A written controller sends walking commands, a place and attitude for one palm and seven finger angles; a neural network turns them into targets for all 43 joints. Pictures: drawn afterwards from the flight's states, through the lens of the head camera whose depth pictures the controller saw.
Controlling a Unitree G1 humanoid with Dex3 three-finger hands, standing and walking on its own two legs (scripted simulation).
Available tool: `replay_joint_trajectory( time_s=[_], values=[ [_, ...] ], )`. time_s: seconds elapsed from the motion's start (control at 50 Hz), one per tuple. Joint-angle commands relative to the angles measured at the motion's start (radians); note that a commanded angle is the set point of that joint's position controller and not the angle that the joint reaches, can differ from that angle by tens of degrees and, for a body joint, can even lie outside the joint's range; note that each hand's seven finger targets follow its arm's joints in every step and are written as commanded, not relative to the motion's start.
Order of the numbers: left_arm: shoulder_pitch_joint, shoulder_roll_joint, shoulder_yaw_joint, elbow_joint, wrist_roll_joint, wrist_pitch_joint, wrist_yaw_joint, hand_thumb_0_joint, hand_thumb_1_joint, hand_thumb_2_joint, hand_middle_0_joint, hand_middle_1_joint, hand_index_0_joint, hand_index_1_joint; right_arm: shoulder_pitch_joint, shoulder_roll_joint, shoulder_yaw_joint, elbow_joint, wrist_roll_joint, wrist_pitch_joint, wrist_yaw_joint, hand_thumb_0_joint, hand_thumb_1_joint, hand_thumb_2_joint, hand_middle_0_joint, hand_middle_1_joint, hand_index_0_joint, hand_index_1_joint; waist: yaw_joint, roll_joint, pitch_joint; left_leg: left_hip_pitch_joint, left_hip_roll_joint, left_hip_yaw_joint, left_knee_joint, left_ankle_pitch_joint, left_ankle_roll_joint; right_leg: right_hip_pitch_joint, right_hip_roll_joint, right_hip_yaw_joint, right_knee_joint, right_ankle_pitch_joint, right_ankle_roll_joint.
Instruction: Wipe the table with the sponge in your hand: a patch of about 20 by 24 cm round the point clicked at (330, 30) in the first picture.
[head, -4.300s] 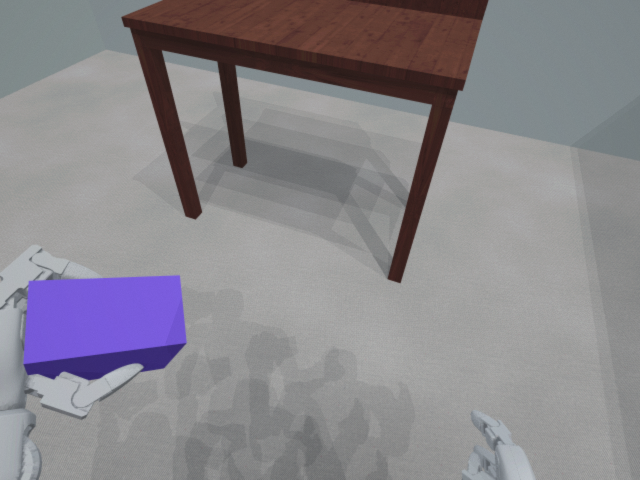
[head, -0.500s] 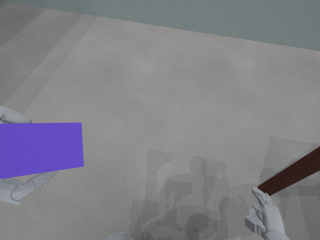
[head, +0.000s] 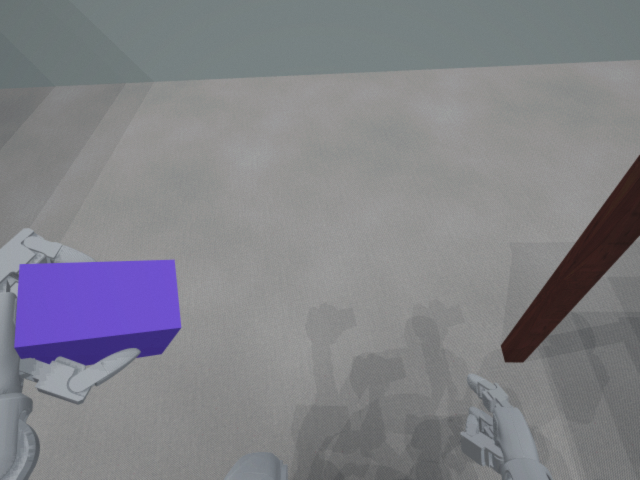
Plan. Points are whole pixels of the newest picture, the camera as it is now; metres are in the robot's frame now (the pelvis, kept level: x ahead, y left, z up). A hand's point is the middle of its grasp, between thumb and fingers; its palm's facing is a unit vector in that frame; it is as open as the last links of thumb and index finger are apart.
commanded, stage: turn to face it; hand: left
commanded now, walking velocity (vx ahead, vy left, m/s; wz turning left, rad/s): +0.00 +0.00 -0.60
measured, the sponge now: (124, 314) +0.24 +0.21 +0.15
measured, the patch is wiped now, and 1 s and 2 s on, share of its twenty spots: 0.00 0.00 0.00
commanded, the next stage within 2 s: none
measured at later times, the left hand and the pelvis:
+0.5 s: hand (171, 362) +0.18 +0.13 +0.18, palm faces +0.18 -0.89 -0.42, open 10.8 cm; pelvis -0.09 -0.04 +0.01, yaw -17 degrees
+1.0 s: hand (426, 467) +0.12 -0.06 +0.18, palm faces -0.20 -0.83 -0.52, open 10.8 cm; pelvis -0.19 -0.12 +0.00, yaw -34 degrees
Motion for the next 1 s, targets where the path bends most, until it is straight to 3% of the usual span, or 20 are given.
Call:
replay_joint_trajectory(
  time_s=[0.0,0.12,0.26,0.36,0.4,0.42,0.44,0.46,0.48,0.5,0.54,0.58,0.68,0.7,0.74,0.76,0.78,0.8,0.86,0.98],
  values=[
    [0.056,0.246,0.193,-0.300,-0.028,-0.110,0.037,0.000,0.100,1.300,-1.200,-1.600,-1.200,-1.600,-0.056,-0.048,-0.021,-0.156,-0.007,-0.005,-0.004,0.000,-0.900,-0.900,0.200,0.300,0.200,0.300,-0.013,-0.067,-0.275,-0.186,-0.029,-0.088,0.213,0.073,-0.017,0.319,-0.271,0.340,-0.195,0.561,0.005],
    [0.103,0.263,0.239,-0.279,-0.047,-0.137,0.054,0.000,0.100,1.300,-1.200,-1.600,-1.200,-1.600,-0.050,-0.104,-0.072,-0.147,-0.009,0.012,-0.005,0.000,-0.900,-0.900,0.200,0.300,0.200,0.300,0.000,-0.067,-0.291,-0.181,-0.057,-0.108,0.150,0.091,-0.006,0.336,-0.240,0.414,-0.264,0.462,0.085],
    [0.079,0.204,0.173,-0.130,-0.045,-0.127,0.039,0.000,0.100,1.300,-1.200,-1.600,-1.200,-1.600,-0.033,-0.142,-0.080,-0.150,0.000,0.051,0.005,0.000,-0.900,-0.900,0.200,0.300,0.200,0.300,0.002,-0.155,-0.233,-0.066,-0.086,-0.080,-0.057,0.062,0.010,0.195,-0.177,0.475,-0.432,0.022,0.179],
    [-0.051,0.201,0.116,-0.185,-0.019,-0.120,0.031,0.000,0.100,1.300,-1.200,-1.600,-1.200,-1.600,-0.024,-0.142,-0.081,-0.154,-0.007,0.067,0.005,0.000,-0.900,-0.900,0.200,0.300,0.200,0.300,-0.004,-0.204,-0.184,0.192,-0.149,0.033,-0.383,-0.026,0.036,0.004,-0.111,0.471,-0.568,-0.207,0.212],
    [-0.104,0.223,0.116,-0.223,-0.008,-0.122,0.024,0.000,0.100,1.300,-1.200,-1.600,-1.200,-1.600,-0.008,-0.133,-0.086,-0.139,-0.011,0.065,0.006,0.000,-0.900,-0.900,0.200,0.300,0.200,0.300,-0.010,-0.179,-0.180,0.351,-0.168,0.074,-0.570,-0.065,0.069,-0.074,-0.063,0.441,-0.560,-0.147,0.245],
    [-0.131,0.226,0.108,-0.237,-0.007,-0.128,0.017,0.000,0.100,1.300,-1.200,-1.600,-1.200,-1.600,0.033,-0.130,-0.086,-0.125,-0.016,0.064,0.007,0.000,-0.900,-0.900,0.200,0.300,0.200,0.300,-0.043,-0.144,-0.198,0.483,-0.137,0.069,-0.710,-0.026,0.104,-0.143,-0.022,0.393,-0.469,-0.109,0.287],
    [-0.141,0.230,0.100,-0.242,-0.007,-0.138,0.004,0.000,0.100,1.300,-1.200,-1.600,-1.200,-1.600,0.032,-0.140,-0.085,-0.133,-0.022,0.062,0.002,0.000,-0.900,-0.900,0.200,0.300,0.200,0.300,-0.052,0.021,-0.193,0.559,-0.015,-0.003,-0.827,0.008,0.157,-0.224,0.042,0.333,-0.227,-0.103,0.301],
    [-0.127,0.217,0.112,-0.253,-0.001,-0.141,-0.002,0.000,0.100,1.300,-1.200,-1.600,-1.200,-1.600,-0.042,-0.147,-0.076,-0.181,-0.052,0.055,0.004,0.000,-0.900,-0.900,0.200,0.300,0.200,0.300,-0.011,0.295,-0.185,0.451,0.284,-0.267,-0.885,0.079,0.256,-0.287,0.095,0.217,0.291,-0.186,0.250],
    [-0.145,0.243,0.135,-0.294,0.021,-0.142,0.002,0.000,0.100,1.300,-1.200,-1.600,-1.200,-1.600,-0.064,-0.091,-0.059,-0.217,-0.062,0.027,0.005,0.000,-0.900,-0.900,0.200,0.300,0.200,0.300,0.023,0.263,-0.168,0.205,0.468,-0.387,-0.869,0.138,0.303,-0.211,-0.006,0.255,0.645,-0.221,0.197],
    [-0.160,0.273,0.179,-0.363,0.022,-0.136,-0.002,0.000,0.100,1.300,-1.200,-1.600,-1.200,-1.600,-0.071,-0.105,-0.079,-0.217,-0.037,0.020,0.006,0.000,-0.900,-0.900,0.200,0.300,0.200,0.300,0.028,0.200,-0.166,0.182,0.424,-0.214,-0.866,0.249,0.288,-0.210,-0.008,0.256,0.807,-0.222,0.173],
    [-0.043,0.254,0.188,-0.291,0.001,-0.137,-0.020,0.000,0.100,1.300,-1.200,-1.600,-1.200,-1.600,-0.050,-0.109,-0.094,-0.205,-0.011,0.022,0.021,0.000,-0.900,-0.900,0.200,0.300,0.200,0.300,0.026,0.217,-0.121,0.099,0.342,-0.067,-0.810,0.159,0.253,-0.236,-0.044,0.191,0.803,-0.194,0.170],
    [-0.031,0.225,0.172,-0.315,-0.004,-0.125,-0.002,0.000,0.100,1.300,-1.200,-1.600,-1.200,-1.600,-0.041,-0.105,-0.080,-0.197,0.007,0.010,0.029,0.000,-0.900,-0.900,0.200,0.300,0.200,0.300,0.022,0.213,-0.045,0.098,0.305,0.012,-0.775,0.182,0.208,-0.211,-0.093,0.129,0.529,-0.171,0.174],
    [-0.078,0.174,0.106,-0.210,0.008,-0.118,0.013,0.000,0.100,1.300,-1.200,-1.600,-1.200,-1.600,0.085,-0.136,-0.085,-0.165,0.013,-0.054,0.017,0.000,-0.900,-0.900,0.200,0.300,0.200,0.300,-0.017,0.108,-0.111,0.144,0.204,0.108,-0.467,0.314,0.083,0.099,0.009,-0.077,-0.027,-0.024,0.201],
    [-0.146,0.188,0.110,-0.217,0.012,-0.120,0.014,0.000,0.100,1.300,-1.200,-1.600,-1.200,-1.600,0.075,-0.129,-0.080,-0.160,0.017,-0.065,0.019,0.000,-0.900,-0.900,0.200,0.300,0.200,0.300,-0.019,0.031,-0.137,0.136,0.163,0.129,-0.325,0.288,0.059,0.153,-0.039,-0.018,-0.128,0.083,0.180],
    [-0.156,0.314,0.221,-0.176,0.013,-0.131,0.037,0.000,0.100,1.300,-1.200,-1.600,-1.200,-1.600,-0.009,-0.091,-0.068,-0.175,0.004,-0.076,0.005,0.000,-0.900,-0.900,0.200,0.300,0.200,0.300,0.015,-0.414,-0.165,-0.155,-0.029,0.048,0.130,-0.238,0.000,0.194,-0.372,0.557,-0.232,0.657,-0.020],
    [-0.178,0.316,0.243,-0.189,0.004,-0.136,0.044,0.000,0.100,1.300,-1.200,-1.600,-1.200,-1.600,-0.041,-0.071,-0.052,-0.155,-0.009,-0.077,-0.001,0.000,-0.900,-0.900,0.200,0.300,0.200,0.300,0.014,-0.368,-0.198,-0.108,0.014,-0.067,0.199,-0.152,0.008,0.131,-0.401,0.522,-0.231,0.562,-0.026],
    [-0.177,0.327,0.234,-0.238,-0.001,-0.131,0.036,0.000,0.100,1.300,-1.200,-1.600,-1.200,-1.600,-0.060,-0.112,-0.077,-0.161,0.001,-0.061,0.000,0.000,-0.900,-0.900,0.200,0.300,0.200,0.300,0.014,-0.336,-0.220,-0.093,0.004,-0.099,0.230,-0.133,0.003,0.096,-0.375,0.610,-0.266,0.349,-0.030],
    [-0.074,0.322,0.252,-0.256,-0.014,-0.141,0.033,0.000,0.100,1.300,-1.200,-1.600,-1.200,-1.600,-0.041,-0.079,-0.058,-0.154,-0.005,-0.040,0.004,0.000,-0.900,-0.900,0.200,0.300,0.200,0.300,0.011,-0.259,-0.220,-0.107,0.009,-0.111,0.237,-0.053,0.003,0.143,-0.339,0.548,-0.217,0.329,-0.061],
    [0.064,0.272,0.255,-0.348,-0.030,-0.165,0.033,0.000,0.100,1.300,-1.200,-1.600,-1.200,-1.600,-0.058,-0.071,-0.035,-0.161,-0.004,0.003,0.019,0.000,-0.900,-0.900,0.200,0.300,0.200,0.300,-0.001,-0.143,-0.289,-0.046,-0.021,-0.056,-0.009,-0.017,0.003,0.218,-0.265,0.376,-0.173,0.405,-0.042],
    [0.155,0.264,0.264,-0.410,-0.028,-0.165,0.032,0.000,0.100,1.300,-1.200,-1.600,-1.200,-1.600,-0.008,-0.098,-0.059,-0.180,-0.001,0.007,0.028,0.000,-0.900,-0.900,0.200,0.300,0.200,0.300,-0.014,-0.113,-0.298,0.194,-0.048,-0.035,-0.517,0.071,0.028,0.098,-0.237,0.467,-0.186,0.191,-0.020]
  ],
)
